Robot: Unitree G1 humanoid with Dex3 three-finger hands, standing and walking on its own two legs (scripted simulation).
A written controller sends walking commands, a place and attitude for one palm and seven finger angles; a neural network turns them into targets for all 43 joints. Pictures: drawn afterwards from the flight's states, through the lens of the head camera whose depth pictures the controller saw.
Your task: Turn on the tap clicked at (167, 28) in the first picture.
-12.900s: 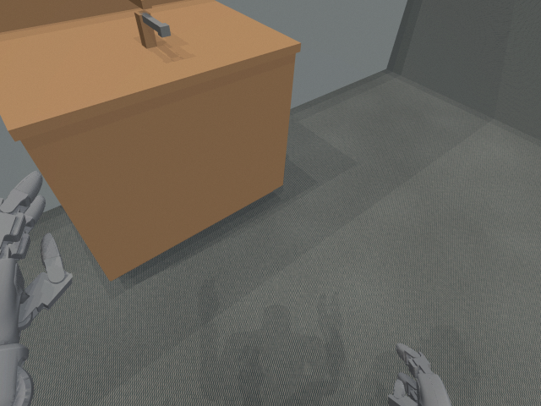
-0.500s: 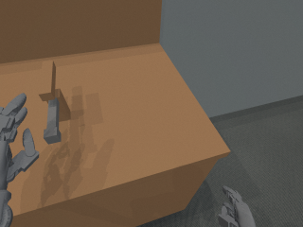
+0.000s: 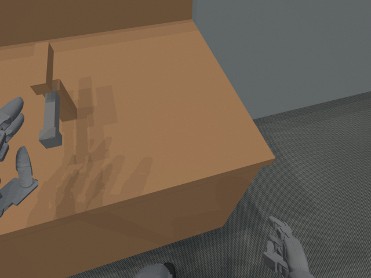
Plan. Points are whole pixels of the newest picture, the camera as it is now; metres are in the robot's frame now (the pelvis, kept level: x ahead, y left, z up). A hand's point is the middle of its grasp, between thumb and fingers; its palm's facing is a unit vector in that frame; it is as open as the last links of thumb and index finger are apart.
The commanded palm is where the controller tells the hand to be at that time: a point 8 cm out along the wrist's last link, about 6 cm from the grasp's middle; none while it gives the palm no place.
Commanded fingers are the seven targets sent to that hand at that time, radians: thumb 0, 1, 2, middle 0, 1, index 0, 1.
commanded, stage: shuffle to correct the standing spot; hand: left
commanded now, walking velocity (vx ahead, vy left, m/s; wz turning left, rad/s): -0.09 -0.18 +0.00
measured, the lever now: (50, 137) +0.33 +0.29 +0.11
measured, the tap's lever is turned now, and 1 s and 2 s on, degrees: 0 0 0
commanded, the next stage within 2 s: come to a stop and stand still in 1.08 s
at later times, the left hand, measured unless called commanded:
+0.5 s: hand (40, 214) +0.18 +0.22 +0.16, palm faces +0.31 -0.84 -0.44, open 7.4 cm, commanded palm +0.13 +0.26 +0.18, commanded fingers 0.00 0.90 0.90 -0.20 -0.30 -0.20 -0.30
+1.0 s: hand (53, 216) +0.18 +0.21 +0.15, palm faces +0.31 -0.85 -0.42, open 7.4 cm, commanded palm +0.12 +0.24 +0.18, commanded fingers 0.00 0.90 0.90 -0.20 -0.30 -0.20 -0.30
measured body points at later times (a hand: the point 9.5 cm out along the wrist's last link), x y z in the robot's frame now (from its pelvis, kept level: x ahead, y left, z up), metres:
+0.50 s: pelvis -0.03 -0.02 -0.01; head +0.00 -0.01 +0.44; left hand +0.15 +0.26 +0.19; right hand +0.14 -0.27 -0.08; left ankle -0.02 +0.10 -0.73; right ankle +0.01 -0.07 -0.74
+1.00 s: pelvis -0.03 -0.04 +0.00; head +0.00 -0.02 +0.44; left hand +0.16 +0.25 +0.17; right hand +0.12 -0.27 -0.09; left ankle -0.06 +0.09 -0.74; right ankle +0.00 -0.09 -0.74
